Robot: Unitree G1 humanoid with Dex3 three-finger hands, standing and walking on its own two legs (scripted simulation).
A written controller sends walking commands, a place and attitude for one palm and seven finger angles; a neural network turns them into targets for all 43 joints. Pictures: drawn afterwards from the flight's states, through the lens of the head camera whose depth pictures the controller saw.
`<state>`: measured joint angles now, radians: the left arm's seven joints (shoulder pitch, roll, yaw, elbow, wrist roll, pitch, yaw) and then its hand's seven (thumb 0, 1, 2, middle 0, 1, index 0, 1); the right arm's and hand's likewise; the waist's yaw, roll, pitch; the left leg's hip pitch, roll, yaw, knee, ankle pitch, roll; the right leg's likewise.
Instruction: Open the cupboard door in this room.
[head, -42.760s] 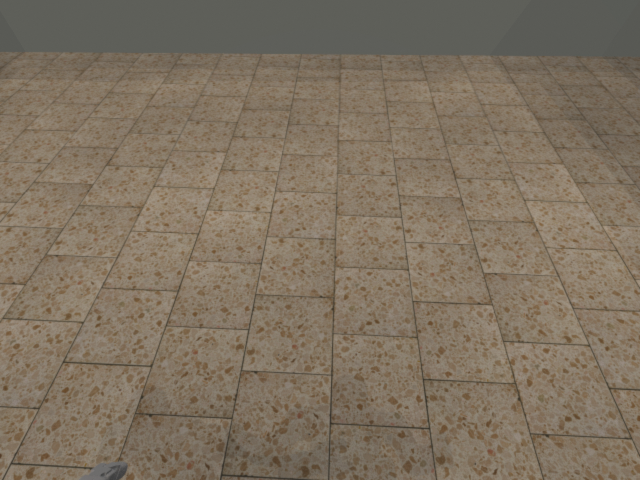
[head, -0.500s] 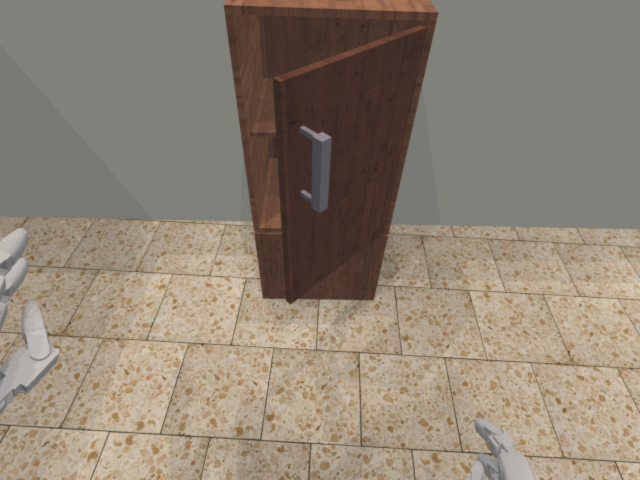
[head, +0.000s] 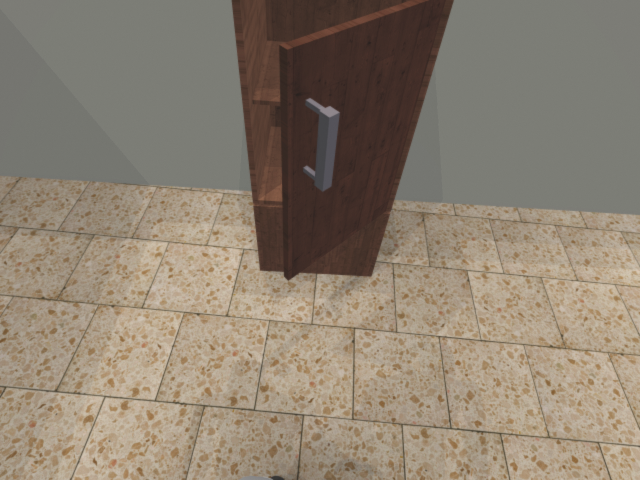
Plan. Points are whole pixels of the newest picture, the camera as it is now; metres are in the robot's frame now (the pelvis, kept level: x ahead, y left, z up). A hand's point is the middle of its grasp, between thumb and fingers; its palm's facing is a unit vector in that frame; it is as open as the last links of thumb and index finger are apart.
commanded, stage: let the arm hang, fingers relaxed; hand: left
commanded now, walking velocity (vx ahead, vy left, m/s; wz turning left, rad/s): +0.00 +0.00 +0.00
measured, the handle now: (317, 146) +0.63 +0.05 +0.05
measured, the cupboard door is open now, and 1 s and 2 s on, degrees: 44 44 44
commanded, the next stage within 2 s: look to check the result in 0.66 s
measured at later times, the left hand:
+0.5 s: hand out of the picture +0.02 +0.15 -0.17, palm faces +0.06 -0.98 -0.20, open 7.4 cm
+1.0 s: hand out of the picture +0.00 +0.13 -0.18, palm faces +0.07 -0.98 -0.19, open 7.4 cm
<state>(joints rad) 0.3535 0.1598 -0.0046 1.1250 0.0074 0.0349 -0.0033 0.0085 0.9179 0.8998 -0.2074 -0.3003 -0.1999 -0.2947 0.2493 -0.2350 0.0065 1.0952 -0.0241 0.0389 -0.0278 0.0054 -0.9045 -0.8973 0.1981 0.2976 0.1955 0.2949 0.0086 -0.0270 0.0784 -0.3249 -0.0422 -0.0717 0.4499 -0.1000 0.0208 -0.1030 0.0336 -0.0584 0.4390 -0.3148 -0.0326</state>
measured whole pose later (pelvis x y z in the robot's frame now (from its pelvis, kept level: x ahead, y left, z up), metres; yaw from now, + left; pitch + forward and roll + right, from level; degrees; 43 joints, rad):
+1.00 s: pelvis +0.04 -0.03 +0.00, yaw -1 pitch -3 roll +0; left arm 0.35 0.12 0.02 1.14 0.00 0.01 0.04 0.00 0.91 0.90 -0.20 -0.30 -0.20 -0.29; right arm 0.25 -0.14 0.00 1.14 -0.02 0.02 -0.06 0.00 -0.91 -0.90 0.20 0.30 0.19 0.29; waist 0.01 0.00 0.07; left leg -0.25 -0.02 -0.07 0.49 -0.19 -0.01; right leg 0.00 0.06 -0.05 0.41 -0.37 -0.07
